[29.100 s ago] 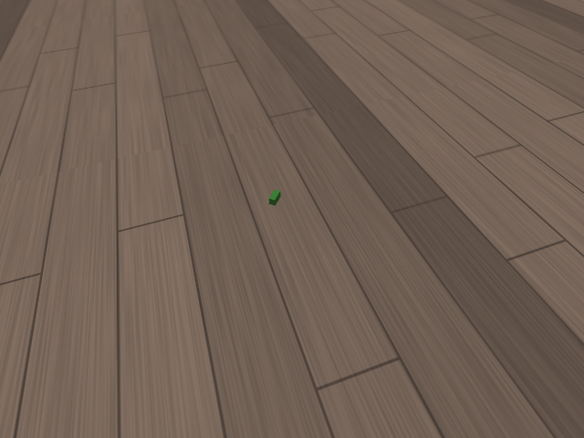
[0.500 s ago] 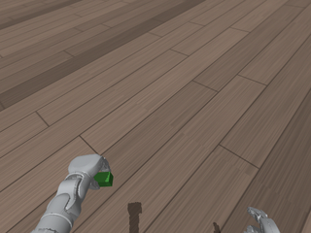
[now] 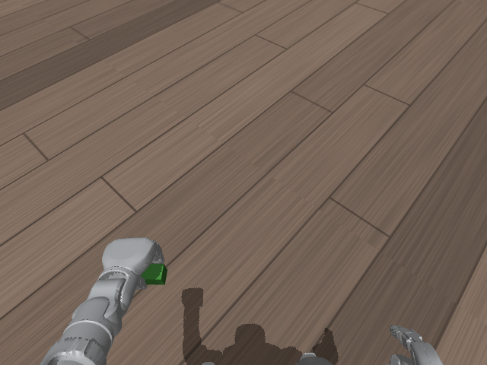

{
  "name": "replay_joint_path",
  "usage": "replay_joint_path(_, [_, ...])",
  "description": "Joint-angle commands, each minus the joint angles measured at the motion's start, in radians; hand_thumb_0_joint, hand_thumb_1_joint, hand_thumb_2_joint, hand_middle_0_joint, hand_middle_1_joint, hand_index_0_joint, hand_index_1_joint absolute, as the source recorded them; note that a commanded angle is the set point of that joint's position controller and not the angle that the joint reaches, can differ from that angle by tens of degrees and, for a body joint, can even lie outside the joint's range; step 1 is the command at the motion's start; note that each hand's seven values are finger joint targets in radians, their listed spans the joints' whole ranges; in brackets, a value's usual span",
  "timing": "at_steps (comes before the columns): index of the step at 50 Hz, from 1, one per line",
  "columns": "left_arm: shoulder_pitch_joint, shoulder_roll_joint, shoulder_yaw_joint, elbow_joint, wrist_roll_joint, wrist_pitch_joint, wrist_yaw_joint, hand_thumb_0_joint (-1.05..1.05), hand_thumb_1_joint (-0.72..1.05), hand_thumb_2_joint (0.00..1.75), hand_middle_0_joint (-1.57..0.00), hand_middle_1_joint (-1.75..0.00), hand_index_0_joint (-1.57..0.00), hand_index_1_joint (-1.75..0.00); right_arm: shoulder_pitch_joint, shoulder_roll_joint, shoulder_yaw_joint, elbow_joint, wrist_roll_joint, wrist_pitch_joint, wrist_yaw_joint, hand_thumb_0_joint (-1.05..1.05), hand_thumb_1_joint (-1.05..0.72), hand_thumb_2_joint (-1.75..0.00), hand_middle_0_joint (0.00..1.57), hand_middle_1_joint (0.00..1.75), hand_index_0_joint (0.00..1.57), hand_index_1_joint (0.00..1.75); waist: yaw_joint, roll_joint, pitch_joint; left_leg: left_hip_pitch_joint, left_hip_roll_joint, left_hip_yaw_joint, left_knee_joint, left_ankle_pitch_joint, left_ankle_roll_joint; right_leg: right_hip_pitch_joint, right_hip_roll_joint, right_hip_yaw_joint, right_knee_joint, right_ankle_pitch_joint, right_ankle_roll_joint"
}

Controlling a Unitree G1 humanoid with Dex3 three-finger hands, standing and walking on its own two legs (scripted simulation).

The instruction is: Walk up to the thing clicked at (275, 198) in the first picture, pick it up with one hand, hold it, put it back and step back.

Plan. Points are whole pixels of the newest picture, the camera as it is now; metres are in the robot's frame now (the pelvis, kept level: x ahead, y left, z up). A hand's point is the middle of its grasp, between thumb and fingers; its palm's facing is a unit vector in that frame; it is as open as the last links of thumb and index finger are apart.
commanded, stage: crouch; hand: left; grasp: from above
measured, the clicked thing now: (147, 274) +0.32 +0.22 -0.13
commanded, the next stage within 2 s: lower in 1.56 s
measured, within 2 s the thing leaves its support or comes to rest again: neither
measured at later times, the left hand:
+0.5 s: hand (166, 275) +0.39 +0.24 -0.34, palm faces -0.44 +0.02 -0.90, open 6.2 cm
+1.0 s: hand (174, 280) +0.42 +0.25 -0.49, palm faces -0.45 -0.01 -0.89, open 6.2 cm
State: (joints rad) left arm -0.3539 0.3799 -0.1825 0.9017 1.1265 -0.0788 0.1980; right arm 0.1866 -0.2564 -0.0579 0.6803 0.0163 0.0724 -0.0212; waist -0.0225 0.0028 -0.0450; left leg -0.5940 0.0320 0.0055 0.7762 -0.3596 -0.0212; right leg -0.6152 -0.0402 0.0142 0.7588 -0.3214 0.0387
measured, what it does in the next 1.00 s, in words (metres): lowers itself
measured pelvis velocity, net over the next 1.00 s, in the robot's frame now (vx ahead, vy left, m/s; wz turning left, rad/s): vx -0.06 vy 0.01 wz -0.04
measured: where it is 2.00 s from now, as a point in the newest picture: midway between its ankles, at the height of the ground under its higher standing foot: outside the picture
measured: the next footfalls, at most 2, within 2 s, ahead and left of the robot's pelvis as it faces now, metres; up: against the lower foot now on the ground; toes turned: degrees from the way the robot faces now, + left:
none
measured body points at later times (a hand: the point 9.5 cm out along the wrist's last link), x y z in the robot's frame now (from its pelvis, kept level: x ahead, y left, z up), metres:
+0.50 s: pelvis -0.06 +0.01 -0.21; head +0.14 +0.03 +0.20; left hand +0.41 +0.23 -0.28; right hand -0.03 -0.26 -0.33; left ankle +0.01 +0.13 -0.71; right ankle +0.03 -0.14 -0.71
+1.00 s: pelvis -0.06 +0.01 -0.33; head +0.18 +0.05 +0.05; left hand +0.44 +0.25 -0.44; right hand -0.02 -0.28 -0.44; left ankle +0.01 +0.13 -0.71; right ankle +0.03 -0.14 -0.71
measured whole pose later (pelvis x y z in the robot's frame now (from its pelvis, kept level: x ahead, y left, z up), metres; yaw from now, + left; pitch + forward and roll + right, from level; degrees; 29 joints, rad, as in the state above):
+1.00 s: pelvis -0.06 +0.01 -0.33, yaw -2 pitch +38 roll -6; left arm -0.97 0.65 0.07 1.37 1.25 -0.14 0.35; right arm 0.17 -0.28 -0.01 0.71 -0.12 -0.06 0.11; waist -0.24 0.02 -0.10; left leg -2.10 0.00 -0.11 2.15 -0.71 -0.02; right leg -2.07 -0.03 0.00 2.06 -0.65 0.07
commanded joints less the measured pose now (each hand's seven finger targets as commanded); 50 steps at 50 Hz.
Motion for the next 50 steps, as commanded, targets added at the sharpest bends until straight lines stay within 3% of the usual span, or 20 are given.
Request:
replay_joint_path(1, [-0.437,0.143,0.063,-0.044,0.044,-0.004,0.145,0.0,0.8,0.01,-1.15,-0.07,-1.19,-0.03,0.074,-0.143,-0.071,-0.05,-0.018,-0.027,0.007,0.0,-0.89,-0.89,0.2,0.3,0.2,0.3,-0.06,0.033,-0.389,-0.023,-0.038,0.025,0.157,0.219,0.014,-0.103,0.05,-0.023,0.115,0.182,-0.051])
replay_joint_path(7, [-0.554,0.188,0.09,0.138,0.048,0.026,0.202,0.0,0.78,0.0,-1.13,-0.07,-1.17,-0.02,0.115,-0.161,-0.075,-0.022,-0.037,-0.053,0.005,0.0,-0.89,-0.89,0.2,0.3,0.2,0.3,-0.084,0.052,-0.495,-0.283,-0.031,-0.001,0.356,0.143,0.018,-0.347,0.056,-0.044,0.333,0.093,-0.058])
replay_joint_path(8, [-0.594,0.229,0.113,0.135,0.05,0.027,0.209,0.0,0.79,0.0,-1.13,-0.09,-1.18,-0.04,0.121,-0.166,-0.08,-0.021,-0.04,-0.059,0.001,0.0,-0.89,-0.89,0.2,0.3,0.2,0.3,-0.081,0.071,-0.535,-0.315,-0.031,-0.004,0.391,0.111,0.019,-0.383,0.054,-0.044,0.366,0.072,-0.059])
replay_joint_path(11, [-0.626,0.231,0.12,0.167,0.04,0.036,0.216,0.0,0.77,0.04,-1.13,-0.08,-1.17,-0.04,0.137,-0.168,-0.075,-0.019,-0.049,-0.073,-0.004,0.0,-0.89,-0.89,0.2,0.3,0.2,0.3,-0.098,0.08,-0.599,-0.442,-0.031,-0.016,0.477,0.044,0.021,-0.473,0.051,-0.048,0.465,0.023,-0.062])
replay_joint_path(15, [-0.719,0.302,0.158,0.157,0.039,0.048,0.212,0.0,0.75,0.07,-1.11,-0.11,-1.15,-0.07,0.147,-0.174,-0.073,-0.017,-0.058,-0.087,-0.009,0.0,-0.89,-0.89,0.2,0.3,0.2,0.3,-0.114,0.115,-0.72,-0.531,-0.028,-0.027,0.585,0.027,0.021,-0.565,0.045,-0.052,0.588,0.003,-0.067])
replay_joint_path(20, [-0.8,0.346,0.186,0.189,0.037,0.047,0.192,0.0,0.73,0.11,-1.1,-0.15,-1.13,-0.12,0.16,-0.183,-0.066,-0.014,-0.069,-0.1,-0.002,0.0,-0.89,-0.89,0.2,0.3,0.2,0.3,-0.142,0.157,-0.733,-0.658,-0.028,-0.052,0.669,-0.099,0.02,-0.732,0.041,-0.066,0.7,-0.103,-0.071])
replay_joint_path(26, [-0.796,0.391,0.208,0.269,0.04,0.003,0.159,0.0,0.77,0.11,-1.11,-0.14,-1.15,-0.1,0.174,-0.188,-0.051,-0.017,-0.076,-0.118,0.022,0.0,-0.88,-0.89,0.2,0.3,0.2,0.3,-0.18,0.101,-0.716,-0.847,-0.041,-0.055,0.804,-0.232,0.041,-0.863,0.037,-0.076,0.796,-0.22,-0.067])
replay_joint_path(30, [-0.881,0.46,0.244,0.224,0.058,-0.039,0.166,0.0,0.8,0.14,-1.14,-0.17,-1.18,-0.13,0.192,-0.203,-0.037,-0.001,-0.086,-0.133,0.037,0.0,-0.89,-0.9,0.2,0.3,0.2,0.3,-0.186,0.176,-0.785,-0.864,-0.045,-0.053,0.884,-0.206,0.036,-0.933,0.031,-0.081,0.881,-0.198,-0.068])
replay_joint_path(32, [-0.892,0.436,0.236,0.222,0.071,-0.052,0.177,0.0,0.82,0.13,-1.14,-0.18,-1.19,-0.13,0.202,-0.208,-0.032,0.008,-0.092,-0.137,0.048,0.0,-0.89,-0.9,0.2,0.3,0.2,0.3,-0.199,0.232,-0.797,-0.815,-0.038,-0.07,0.908,-0.158,0.023,-1.002,0.025,-0.093,0.932,-0.162,-0.074])
replay_joint_path(33, [-0.938,0.477,0.256,0.203,0.081,-0.059,0.185,0.0,0.8,0.13,-1.13,-0.16,-1.17,-0.12,0.209,-0.219,-0.036,0.017,-0.094,-0.138,0.048,0.0,-0.89,-0.9,0.2,0.3,0.2,0.3,-0.198,0.245,-0.829,-0.798,-0.036,-0.07,0.93,-0.135,0.022,-1.023,0.027,-0.095,0.95,-0.145,-0.075])
replay_joint_path(36, [-0.932,0.464,0.259,0.23,0.106,-0.065,0.2,0.0,0.79,0.11,-1.13,-0.14,-1.17,-0.1,0.23,-0.221,-0.03,0.029,-0.11,-0.143,0.068,0.0,-0.89,-0.9,0.2,0.3,0.2,0.3,-0.21,0.304,-0.846,-0.777,-0.037,-0.062,0.994,-0.017,0.017,-1.05,0.021,-0.097,1.004,-0.066,-0.075])
replay_joint_path(37, [-0.968,0.49,0.275,0.19,0.107,-0.072,0.206,0.0,0.78,0.11,-1.13,-0.14,-1.17,-0.1,0.243,-0.222,-0.032,0.037,-0.114,-0.142,0.074,0.0,-0.9,-0.9,0.2,0.3,0.2,0.3,-0.208,0.295,-0.867,-0.787,-0.038,-0.051,1.021,-0.006,0.023,-1.047,0.026,-0.097,1.011,-0.053,-0.073])
replay_joint_path(38, [-0.925,0.474,0.262,0.269,0.117,-0.064,0.206,0.0,0.76,0.13,-1.13,-0.12,-1.16,-0.09,0.237,-0.226,-0.029,0.034,-0.115,-0.144,0.079,0.0,-0.9,-0.9,0.2,0.3,0.2,0.3,-0.211,0.294,-0.842,-0.802,-0.039,-0.051,1.032,-0.001,0.02,-1.059,0.023,-0.097,1.024,-0.048,-0.073])
replay_joint_path(40, [-0.982,0.522,0.287,0.212,0.121,-0.073,0.21,0.0,0.78,0.15,-1.13,-0.16,-1.17,-0.12,0.247,-0.227,-0.031,0.041,-0.122,-0.142,0.09,0.0,-0.9,-0.9,0.2,0.3,0.2,0.3,-0.214,0.298,-0.869,-0.832,-0.041,-0.034,1.072,0.004,0.029,-1.036,0.027,-0.096,1.038,-0.03,-0.07])
replay_joint_path(41, [-0.97,0.516,0.287,0.251,0.122,-0.068,0.211,0.0,0.79,0.17,-1.14,-0.16,-1.17,-0.13,0.249,-0.23,-0.031,0.039,-0.124,-0.142,0.094,0.0,-0.9,-0.9,0.2,0.3,0.2,0.3,-0.222,0.295,-0.839,-0.855,-0.039,-0.038,1.077,-0.004,0.026,-1.052,0.025,-0.101,1.053,-0.035,-0.07])
replay_joint_path(42, [-0.93,0.464,0.26,0.302,0.122,-0.061,0.206,0.0,0.82,0.16,-1.16,-0.15,-1.19,-0.12,0.239,-0.222,-0.028,0.03,-0.126,-0.142,0.101,0.0,-0.9,-0.9,0.2,0.3,0.2,0.3,-0.228,0.281,-0.822,-0.884,-0.042,-0.029,1.09,-0.014,0.031,-1.047,0.028,-0.101,1.053,-0.034,-0.068])
replay_joint_path(44, [-0.955,0.518,0.286,0.285,0.122,-0.063,0.207,0.0,0.83,0.16,-1.16,-0.15,-1.2,-0.12,0.24,-0.238,-0.033,0.038,-0.129,-0.137,0.105,0.0,-0.9,-0.9,0.2,0.3,0.2,0.3,-0.223,0.268,-0.818,-0.929,-0.042,-0.025,1.109,-0.035,0.036,-1.047,0.032,-0.103,1.064,-0.044,-0.066])
replay_joint_path(47, [-0.943,0.493,0.27,0.318,0.115,-0.059,0.189,0.0,0.84,0.16,-1.16,-0.16,-1.2,-0.12,0.234,-0.244,-0.029,0.029,-0.132,-0.136,0.119,0.0,-0.9,-0.9,0.2,0.3,0.2,0.3,-0.236,0.292,-0.777,-0.932,-0.038,-0.039,1.124,-0.028,0.027,-1.108,0.027,-0.113,1.105,-0.057,-0.068])
replay_joint_path(48, [-0.969,0.552,0.295,0.284,0.12,-0.064,0.187,0.0,0.84,0.13,-1.16,-0.14,-1.2,-0.11,0.237,-0.249,-0.034,0.035,-0.131,-0.132,0.121,0.0,-0.9,-0.9,0.2,0.3,0.2,0.3,-0.225,0.284,-0.796,-0.93,-0.038,-0.039,1.138,-0.027,0.031,-1.106,0.032,-0.114,1.114,-0.054,-0.068])
replay_joint_path(50, [-0.977,0.538,0.289,0.315,0.122,-0.069,0.18,0.0,0.84,0.14,-1.16,-0.14,-1.2,-0.1,0.239,-0.253,-0.028,0.034,-0.133,-0.127,0.128,0.0,-0.9,-0.9,0.2,0.3,0.2,0.3,-0.241,0.266,-0.77,-0.979,-0.04,-0.039,1.158,-0.037,0.031,-1.117,0.032,-0.118,1.132,-0.056,-0.066])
